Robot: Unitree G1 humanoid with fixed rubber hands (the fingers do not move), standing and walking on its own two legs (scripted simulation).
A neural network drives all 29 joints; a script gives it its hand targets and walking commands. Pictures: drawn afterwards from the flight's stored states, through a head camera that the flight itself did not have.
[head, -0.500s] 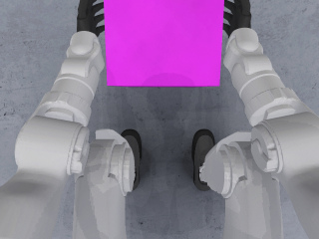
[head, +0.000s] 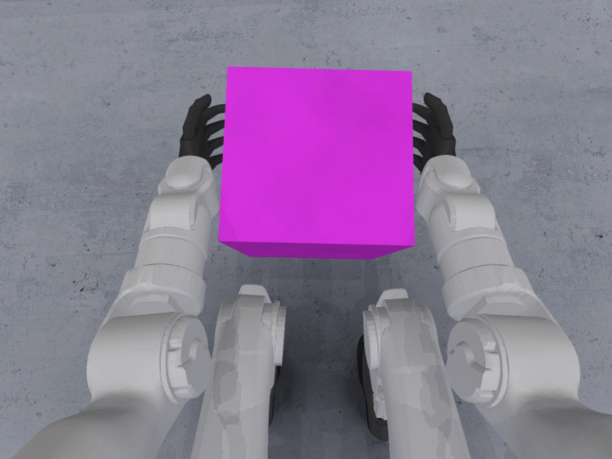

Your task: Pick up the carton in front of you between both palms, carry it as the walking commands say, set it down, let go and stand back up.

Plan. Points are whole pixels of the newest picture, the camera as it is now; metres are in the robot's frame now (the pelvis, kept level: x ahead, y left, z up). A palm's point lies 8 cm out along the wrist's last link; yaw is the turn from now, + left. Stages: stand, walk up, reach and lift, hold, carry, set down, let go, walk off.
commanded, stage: reach and lift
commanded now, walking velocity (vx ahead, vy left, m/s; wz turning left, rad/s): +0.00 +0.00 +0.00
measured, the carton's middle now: (314, 183) +0.48 +0.02 -0.14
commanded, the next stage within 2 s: none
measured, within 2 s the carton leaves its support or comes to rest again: neither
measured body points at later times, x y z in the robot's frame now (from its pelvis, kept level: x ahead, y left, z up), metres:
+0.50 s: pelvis +0.04 +0.00 +0.13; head +0.23 +0.01 +0.54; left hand +0.46 +0.17 +0.07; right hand +0.47 -0.13 +0.08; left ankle +0.12 +0.12 -0.40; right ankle +0.11 -0.12 -0.40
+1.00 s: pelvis +0.09 +0.00 +0.27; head +0.16 +0.01 +0.72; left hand +0.43 +0.17 +0.23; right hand +0.44 -0.14 +0.24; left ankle +0.12 +0.12 -0.40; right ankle +0.11 -0.12 -0.40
